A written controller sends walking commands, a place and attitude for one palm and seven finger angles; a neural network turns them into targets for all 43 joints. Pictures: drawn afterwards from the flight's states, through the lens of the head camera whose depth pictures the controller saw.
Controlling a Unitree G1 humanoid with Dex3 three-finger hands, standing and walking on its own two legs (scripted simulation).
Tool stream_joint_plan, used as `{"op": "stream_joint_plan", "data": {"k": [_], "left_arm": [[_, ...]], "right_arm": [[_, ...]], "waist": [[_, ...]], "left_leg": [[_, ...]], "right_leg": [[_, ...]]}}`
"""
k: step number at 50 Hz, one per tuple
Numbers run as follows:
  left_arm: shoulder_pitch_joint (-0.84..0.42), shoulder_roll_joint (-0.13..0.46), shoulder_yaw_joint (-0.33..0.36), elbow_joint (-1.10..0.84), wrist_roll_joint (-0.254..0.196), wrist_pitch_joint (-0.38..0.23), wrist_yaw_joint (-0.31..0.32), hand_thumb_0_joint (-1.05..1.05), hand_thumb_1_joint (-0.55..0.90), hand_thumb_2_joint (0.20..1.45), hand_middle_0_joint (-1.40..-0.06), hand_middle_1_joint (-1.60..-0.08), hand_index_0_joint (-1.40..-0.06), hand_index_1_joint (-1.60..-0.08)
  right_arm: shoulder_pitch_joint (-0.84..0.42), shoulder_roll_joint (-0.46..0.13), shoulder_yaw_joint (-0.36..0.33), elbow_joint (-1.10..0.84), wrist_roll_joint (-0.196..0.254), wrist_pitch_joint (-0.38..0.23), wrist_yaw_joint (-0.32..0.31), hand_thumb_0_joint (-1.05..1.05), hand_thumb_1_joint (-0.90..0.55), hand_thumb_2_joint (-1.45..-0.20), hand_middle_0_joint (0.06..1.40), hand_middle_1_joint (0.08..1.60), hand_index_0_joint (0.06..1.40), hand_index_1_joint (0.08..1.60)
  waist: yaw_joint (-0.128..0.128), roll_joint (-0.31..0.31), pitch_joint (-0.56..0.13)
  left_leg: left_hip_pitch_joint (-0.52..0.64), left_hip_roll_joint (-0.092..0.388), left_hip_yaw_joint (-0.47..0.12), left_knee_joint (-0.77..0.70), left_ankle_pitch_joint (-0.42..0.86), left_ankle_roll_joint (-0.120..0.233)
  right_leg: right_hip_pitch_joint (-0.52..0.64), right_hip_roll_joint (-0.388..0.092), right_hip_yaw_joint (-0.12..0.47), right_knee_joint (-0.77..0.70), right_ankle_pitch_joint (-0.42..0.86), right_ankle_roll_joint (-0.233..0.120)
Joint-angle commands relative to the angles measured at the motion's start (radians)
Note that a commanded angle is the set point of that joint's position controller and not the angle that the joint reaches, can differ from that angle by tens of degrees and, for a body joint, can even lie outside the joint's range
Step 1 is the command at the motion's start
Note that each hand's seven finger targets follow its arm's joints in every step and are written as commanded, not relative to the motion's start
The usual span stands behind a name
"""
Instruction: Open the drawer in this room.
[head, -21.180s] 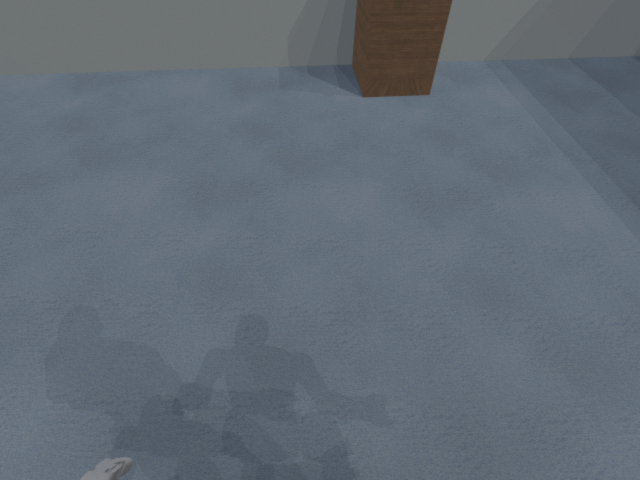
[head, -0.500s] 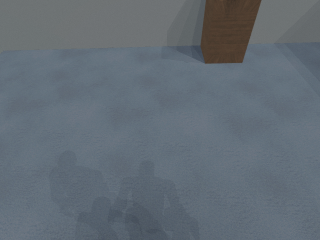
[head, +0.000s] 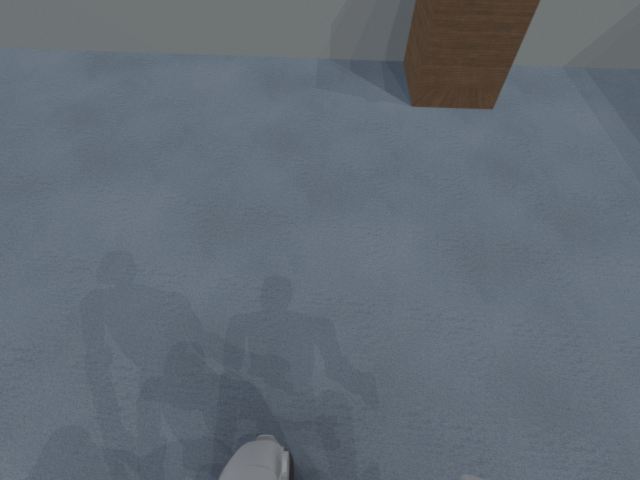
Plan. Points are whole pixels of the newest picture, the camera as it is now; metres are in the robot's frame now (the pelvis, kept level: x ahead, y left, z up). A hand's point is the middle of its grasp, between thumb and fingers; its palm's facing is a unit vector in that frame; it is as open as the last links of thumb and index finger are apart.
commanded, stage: turn or walk to find it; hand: left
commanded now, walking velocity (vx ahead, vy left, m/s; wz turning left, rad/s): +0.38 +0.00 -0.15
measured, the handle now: out of the picture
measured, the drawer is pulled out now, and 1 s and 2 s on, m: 0.00 0.00 0.00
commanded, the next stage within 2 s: stand and wait in 1.56 s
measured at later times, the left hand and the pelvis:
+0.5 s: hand (246, 308) +0.38 +0.18 -0.15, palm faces -0.15 -0.97 -0.17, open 7.4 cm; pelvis +0.22 +0.02 +0.01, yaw -6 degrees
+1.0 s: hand (258, 286) +0.44 +0.18 -0.17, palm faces -0.01 -0.98 -0.21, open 7.3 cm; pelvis +0.45 -0.02 +0.01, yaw -4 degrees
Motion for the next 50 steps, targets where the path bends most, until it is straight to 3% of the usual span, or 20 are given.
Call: {"op": "stream_joint_plan", "data": {"k": [1, 2, 3, 6, 9, 12, 18, 21, 25, 27, 29, 30, 31, 32, 35, 38, 41, 44, 47, 50], "left_arm": [[0.002, 0.177, 0.041, -0.032, -0.014, -0.016, 0.009, 0.0, 0.9, 0.9, -0.2, -0.3, -0.2, -0.3], [0.047, 0.13, 0.036, -0.05, -0.024, -0.015, 0.001, 0.0, 0.9, 0.9, -0.2, -0.3, -0.2, -0.3], [0.02, 0.117, 0.025, -0.079, -0.026, -0.02, -0.007, 0.0, 0.9, 0.9, -0.2, -0.3, -0.2, -0.3], [-0.158, 0.123, 0.032, -0.11, -0.011, -0.004, -0.019, 0.0, 0.9, 0.9, -0.2, -0.3, -0.2, -0.3], [-0.125, 0.07, 0.036, -0.116, 0.006, 0.033, -0.028, 0.0, 0.9, 0.9, -0.2, -0.3, -0.2, -0.3], [-0.138, 0.078, 0.05, -0.149, 0.007, 0.056, -0.034, 0.0, 0.9, 0.9, -0.2, -0.3, -0.2, -0.3], [-0.358, 0.124, 0.048, -0.245, 0.006, 0.062, -0.05, 0.0, 0.9, 0.9, -0.2, -0.3, -0.2, -0.3], [-0.487, 0.121, 0.034, -0.287, 0.001, 0.05, -0.055, 0.0, 0.9, 0.9, -0.2, -0.3, -0.2, -0.3], [-0.537, 0.126, 0.027, -0.306, -0.005, 0.036, -0.051, 0.0, 0.9, 0.9, -0.2, -0.3, -0.2, -0.3], [-0.462, 0.142, 0.032, -0.287, -0.005, 0.029, -0.046, 0.0, 0.9, 0.9, -0.2, -0.3, -0.2, -0.3], [-0.224, 0.19, 0.046, -0.208, 0.001, 0.009, -0.041, 0.0, 0.9, 0.9, -0.2, -0.3, -0.2, -0.3], [-0.075, 0.27, 0.067, -0.16, 0.007, -0.006, -0.031, 0.0, 0.9, 0.9, -0.2, -0.3, -0.2, -0.3], [0.034, 0.37, 0.093, -0.129, -0.002, -0.01, -0.018, 0.0, 0.9, 0.9, -0.2, -0.3, -0.2, -0.3], [-0.005, 0.386, 0.094, -0.126, -0.021, -0.001, -0.012, 0.0, 0.9, 0.9, -0.2, -0.3, -0.2, -0.3], [-0.214, 0.259, 0.062, -0.165, -0.024, -0.006, -0.011, 0.0, 0.9, 0.9, -0.2, -0.3, -0.2, -0.3], [-0.249, 0.188, 0.043, -0.153, -0.011, -0.016, -0.008, 0.0, 0.9, 0.9, -0.2, -0.3, -0.2, -0.3], [-0.25, 0.187, 0.047, -0.15, -0.004, -0.024, -0.007, 0.0, 0.9, 0.9, -0.2, -0.3, -0.2, -0.3], [-0.221, 0.214, 0.048, -0.138, -0.008, -0.026, -0.016, 0.0, 0.9, 0.9, -0.2, -0.3, -0.2, -0.3], [-0.18, 0.24, 0.052, -0.12, -0.006, -0.024, -0.017, 0.0, 0.9, 0.9, -0.2, -0.3, -0.2, -0.3], [-0.174, 0.263, 0.054, -0.11, -0.007, -0.015, -0.018, 0.0, 0.9, 0.9, -0.2, -0.3, -0.2, -0.3]], "right_arm": [[0.282, -0.136, -0.037, 0.021, -0.004, -0.056, -0.022, 0.0, -0.9, -0.9, 0.2, 0.3, 0.2, 0.3], [0.422, -0.247, -0.065, 0.055, -0.018, -0.065, -0.033, 0.0, -0.9, -0.9, 0.2, 0.3, 0.2, 0.3], [0.494, -0.29, -0.073, 0.076, -0.007, -0.053, -0.034, 0.0, -0.9, -0.9, 0.2, 0.3, 0.2, 0.3], [0.264, -0.139, -0.041, 0.022, 0.002, -0.059, -0.031, 0.0, -0.9, -0.9, 0.2, 0.3, 0.2, 0.3], [0.249, -0.064, -0.016, 0.035, 0.0, -0.078, -0.031, 0.0, -0.9, -0.9, 0.2, 0.3, 0.2, 0.3], [0.251, -0.049, -0.022, 0.017, 0.003, -0.088, -0.034, 0.0, -0.9, -0.9, 0.2, 0.3, 0.2, 0.3], [0.334, -0.089, -0.023, 0.037, 0.005, -0.09, -0.038, 0.0, -0.9, -0.9, 0.2, 0.3, 0.2, 0.3], [0.413, -0.097, -0.023, 0.063, -0.001, -0.086, -0.04, 0.0, -0.9, -0.9, 0.2, 0.3, 0.2, 0.3], [0.445, -0.121, -0.027, 0.087, -0.004, -0.075, -0.04, 0.0, -0.9, -0.9, 0.2, 0.3, 0.2, 0.3], [0.434, -0.133, -0.027, 0.093, -0.001, -0.07, -0.042, 0.0, -0.9, -0.9, 0.2, 0.3, 0.2, 0.3], [0.396, -0.148, -0.028, 0.091, 0.008, -0.068, -0.04, 0.0, -0.9, -0.9, 0.2, 0.3, 0.2, 0.3], [0.4, -0.124, -0.024, 0.079, 0.017, -0.069, -0.028, 0.0, -0.9, -0.9, 0.2, 0.3, 0.2, 0.3], [0.434, -0.065, -0.012, 0.048, 0.027, -0.069, -0.026, 0.0, -0.9, -0.9, 0.2, 0.3, 0.2, 0.3], [0.363, -0.082, -0.014, 0.03, 0.031, -0.059, -0.033, 0.0, -0.9, -0.9, 0.2, 0.3, 0.2, 0.3], [0.278, -0.041, -0.019, 0.025, 0.013, -0.036, -0.023, 0.0, -0.9, -0.9, 0.2, 0.3, 0.2, 0.3], [0.327, -0.002, -0.016, 0.044, -0.002, -0.01, -0.016, 0.0, -0.9, -0.9, 0.2, 0.3, 0.2, 0.3], [0.292, 0.002, -0.02, 0.016, -0.003, -0.003, -0.005, 0.0, -0.9, -0.9, 0.2, 0.3, 0.2, 0.3], [0.175, -0.012, -0.015, -0.026, -0.002, -0.012, 0.009, 0.0, -0.9, -0.9, 0.2, 0.3, 0.2, 0.3], [0.079, -0.031, -0.012, -0.058, -0.003, -0.027, 0.016, 0.0, -0.9, -0.9, 0.2, 0.3, 0.2, 0.3], [0.065, -0.066, -0.017, -0.068, -0.002, -0.034, 0.015, 0.0, -0.9, -0.9, 0.2, 0.3, 0.2, 0.3]], "waist": [[-0.18, -0.047, -0.16], [-0.211, 0.186, -0.309], [-0.216, 0.279, -0.346], [-0.136, 0.015, -0.041], [-0.063, 0.047, 0.005], [-0.041, 0.083, -0.002], [-0.076, 0.067, 0.035], [-0.121, 0.074, 0.043], [-0.132, 0.1, 0.02], [-0.093, 0.113, -0.019], [0.016, 0.072, -0.152], [0.075, -0.042, -0.268], [0.076, -0.252, -0.37], [0.065, -0.143, -0.318], [-0.027, -0.026, -0.069], [-0.09, -0.075, -0.038], [-0.1, -0.149, -0.029], [-0.073, -0.165, -0.005], [-0.047, -0.144, 0.005], [-0.063, -0.101, 0.014]], "left_leg": [[0.54, -0.011, -0.026, -0.159, 0.106, 0.049], [0.809, 0.255, -0.36, -0.182, 0.133, 0.141], [0.848, 0.406, -0.577, -0.32, 0.17, 0.223], [0.431, 0.348, -0.418, -0.45, -0.075, 0.203], [0.261, 0.237, -0.188, -0.484, 0.047, 0.131], [0.263, 0.201, -0.104, -0.522, 0.076, 0.13], [0.45, 0.19, -0.058, -0.501, 0.293, 0.148], [0.537, 0.184, -0.039, -0.473, 0.443, 0.145], [0.594, 0.2, -0.002, -0.412, 0.621, 0.14], [0.604, 0.209, 0.008, -0.314, 0.803, 0.13], [0.541, 0.162, 0.046, -0.04, 0.803, 0.082], [0.306, 0.105, 0.069, 0.207, 0.516, 0.048], [0.005, -0.07, 0.06, 0.527, -0.289, 0.002], [-0.054, -0.052, -0.077, 0.688, -0.37, 0.024], [-0.086, 0.06, -0.134, 0.669, -0.152, 0.021], [0.01, 0.07, -0.095, 0.512, -0.093, -0.001], [0.018, 0.079, -0.068, 0.336, -0.063, -0.022], [0.014, 0.065, -0.031, 0.139, -0.002, -0.031], [0.032, 0.051, -0.015, 0.009, 0.001, -0.02], [0.141, 0.027, 0.019, -0.078, -0.006, -0.01]], "right_leg": [[-0.252, -0.173, 0.05, 0.406, 0.749, -0.07], [-0.502, -0.051, -0.03, 0.69, 0.294, -0.023], [-0.637, 0.011, 0.013, 0.945, -0.162, -0.024], [-0.71, -0.127, 0.06, 1.038, 0.007, -0.026], [-0.628, -0.143, 0.046, 0.964, 0.113, -0.003], [-0.691, -0.153, 0.047, 0.946, 0.231, 0.018], [-0.849, -0.16, 0.005, 0.754, 0.303, 0.046], [-0.822, -0.141, -0.05, 0.546, 0.295, 0.036], [-0.69, -0.091, -0.095, 0.352, 0.236, -0.005], [-0.566, -0.055, -0.111, 0.299, 0.198, -0.034], [-0.237, -0.021, -0.133, 0.174, 0.306, -0.057], [0.066, -0.179, 0.027, 0.184, 0.403, -0.107], [0.294, -0.458, 0.445, 0.141, 0.629, -0.235], [0.206, -0.501, 0.471, 0.071, 0.631, -0.283], [-0.176, -0.399, 0.284, -0.037, 0.277, -0.183], [-0.339, -0.311, 0.11, -0.091, 0.256, -0.131], [-0.357, -0.286, 0.049, -0.11, 0.272, -0.143], [-0.312, -0.263, 0.025, -0.105, 0.273, -0.142], [-0.241, -0.291, 0.052, -0.081, 0.29, -0.144], [-0.243, -0.298, 0.05, -0.038, 0.298, -0.13]]}}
